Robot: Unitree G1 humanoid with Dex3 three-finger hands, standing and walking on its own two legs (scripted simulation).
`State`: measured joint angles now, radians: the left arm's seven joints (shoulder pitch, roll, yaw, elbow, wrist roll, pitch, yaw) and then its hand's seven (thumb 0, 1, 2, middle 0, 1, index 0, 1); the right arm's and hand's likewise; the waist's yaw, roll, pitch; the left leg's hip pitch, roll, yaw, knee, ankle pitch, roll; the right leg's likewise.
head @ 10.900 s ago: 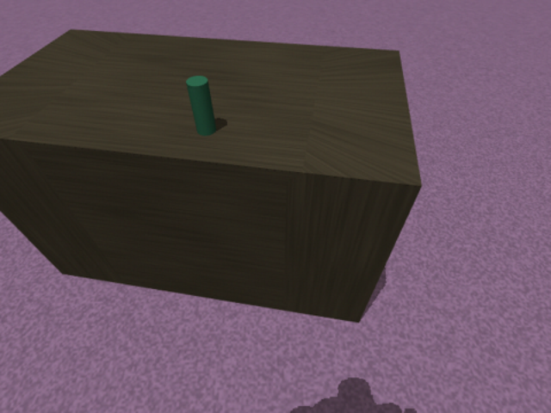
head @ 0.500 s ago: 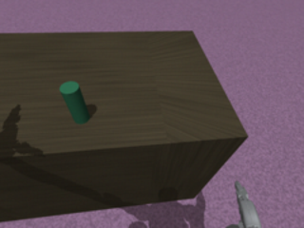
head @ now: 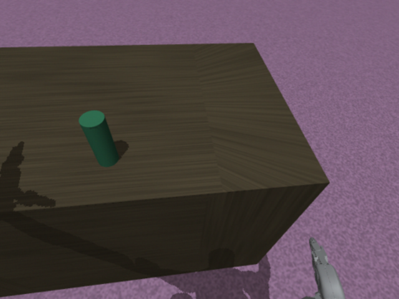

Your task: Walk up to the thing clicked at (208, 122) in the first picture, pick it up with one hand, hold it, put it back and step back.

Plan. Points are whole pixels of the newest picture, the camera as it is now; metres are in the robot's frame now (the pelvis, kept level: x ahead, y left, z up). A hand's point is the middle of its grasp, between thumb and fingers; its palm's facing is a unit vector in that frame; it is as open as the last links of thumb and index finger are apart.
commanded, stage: go down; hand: left
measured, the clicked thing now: (101, 140) +0.46 +0.20 +0.06
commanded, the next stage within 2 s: approach in 0.16 s
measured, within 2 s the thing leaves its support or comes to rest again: neither
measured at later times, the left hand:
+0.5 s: hand out of the picture +0.37 +0.37 +0.14, palm faces +0.16 -0.99 +0.00, open 17.5 cm
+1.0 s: hand (85, 148) +0.44 +0.24 +0.05, palm faces +0.13 -0.99 +0.00, open 17.5 cm
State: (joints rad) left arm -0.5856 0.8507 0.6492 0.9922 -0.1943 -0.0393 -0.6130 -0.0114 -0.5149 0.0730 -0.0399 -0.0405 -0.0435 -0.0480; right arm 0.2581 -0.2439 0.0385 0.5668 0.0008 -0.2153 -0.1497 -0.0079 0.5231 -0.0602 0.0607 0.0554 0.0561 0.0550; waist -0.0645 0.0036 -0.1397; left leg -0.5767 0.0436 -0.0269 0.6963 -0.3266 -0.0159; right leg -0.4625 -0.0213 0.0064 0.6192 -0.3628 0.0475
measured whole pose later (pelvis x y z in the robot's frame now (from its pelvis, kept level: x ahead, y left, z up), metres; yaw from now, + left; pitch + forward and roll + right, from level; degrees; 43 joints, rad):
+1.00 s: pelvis -0.02 +0.00 -0.03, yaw -2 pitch +17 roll -3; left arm -0.64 0.49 0.45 0.90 -0.16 -0.24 -0.22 -0.01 -0.57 0.04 -0.06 -0.05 -0.07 -0.05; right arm 0.35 -0.25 -0.03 0.26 -0.03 -0.07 -0.02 -0.01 0.53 -0.05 0.06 0.06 0.05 0.06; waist -0.12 0.02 -0.12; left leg -0.82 0.07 -0.02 0.94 -0.42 -0.02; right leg -0.72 0.01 0.03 0.88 -0.45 0.05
